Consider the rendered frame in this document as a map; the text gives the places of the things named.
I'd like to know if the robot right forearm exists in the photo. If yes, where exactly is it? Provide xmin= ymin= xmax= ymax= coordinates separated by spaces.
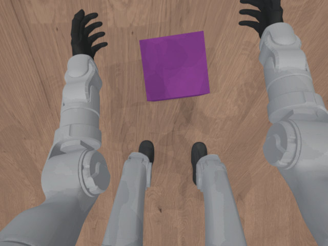
xmin=259 ymin=23 xmax=328 ymax=124

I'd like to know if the robot right shin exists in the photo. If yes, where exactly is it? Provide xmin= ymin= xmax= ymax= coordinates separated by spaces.
xmin=197 ymin=154 xmax=227 ymax=172

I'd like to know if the left robot upper arm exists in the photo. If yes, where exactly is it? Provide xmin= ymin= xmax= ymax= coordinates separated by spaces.
xmin=0 ymin=149 xmax=111 ymax=246

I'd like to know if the carton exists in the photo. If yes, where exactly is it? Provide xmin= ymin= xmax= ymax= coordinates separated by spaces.
xmin=139 ymin=31 xmax=210 ymax=101

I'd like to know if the right robot foot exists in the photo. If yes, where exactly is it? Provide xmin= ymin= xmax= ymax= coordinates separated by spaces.
xmin=191 ymin=142 xmax=207 ymax=185

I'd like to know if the right robot upper arm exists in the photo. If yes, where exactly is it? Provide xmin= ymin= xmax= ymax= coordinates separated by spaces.
xmin=263 ymin=118 xmax=328 ymax=246

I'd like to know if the robot left forearm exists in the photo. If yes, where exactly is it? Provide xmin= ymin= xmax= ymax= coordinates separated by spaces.
xmin=41 ymin=54 xmax=103 ymax=188

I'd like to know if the robot right hand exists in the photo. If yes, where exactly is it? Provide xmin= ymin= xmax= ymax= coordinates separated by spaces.
xmin=239 ymin=0 xmax=283 ymax=39

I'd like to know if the robot left hand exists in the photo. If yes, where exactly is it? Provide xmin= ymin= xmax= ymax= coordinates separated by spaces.
xmin=71 ymin=9 xmax=108 ymax=60

